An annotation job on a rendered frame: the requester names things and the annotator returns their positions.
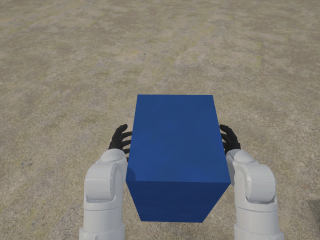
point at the robot left forearm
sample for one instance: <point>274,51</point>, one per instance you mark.
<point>103,198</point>

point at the robot left hand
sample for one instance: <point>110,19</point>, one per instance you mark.
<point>117,143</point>

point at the robot right forearm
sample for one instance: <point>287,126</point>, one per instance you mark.
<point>255,197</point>

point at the robot right hand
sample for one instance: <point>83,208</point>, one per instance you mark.
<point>230,138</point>

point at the carton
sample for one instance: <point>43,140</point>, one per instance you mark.
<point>177,168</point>

